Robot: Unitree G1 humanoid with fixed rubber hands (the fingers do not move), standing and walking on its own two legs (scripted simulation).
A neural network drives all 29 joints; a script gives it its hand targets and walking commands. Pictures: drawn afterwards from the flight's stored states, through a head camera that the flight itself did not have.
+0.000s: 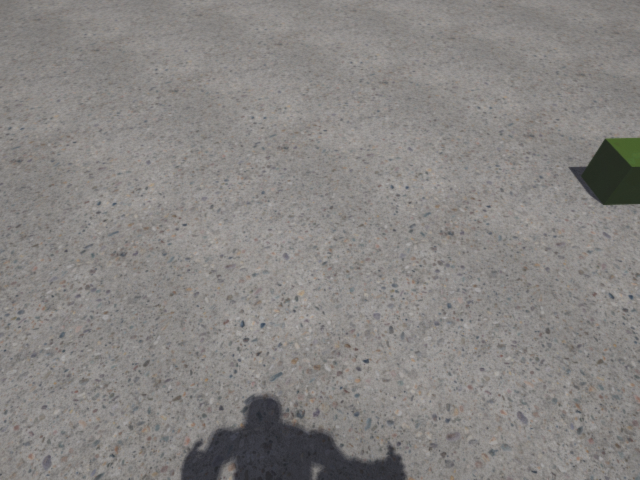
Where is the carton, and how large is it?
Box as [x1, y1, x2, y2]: [581, 138, 639, 204]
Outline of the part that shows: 605,139 581,176 603,204 639,203 639,138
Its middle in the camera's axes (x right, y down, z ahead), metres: +1.47 -0.32 +1.83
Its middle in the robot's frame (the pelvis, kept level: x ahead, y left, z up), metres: +1.55 -1.42 -0.67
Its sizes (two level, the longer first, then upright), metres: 0.250 0.216 0.224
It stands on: the floor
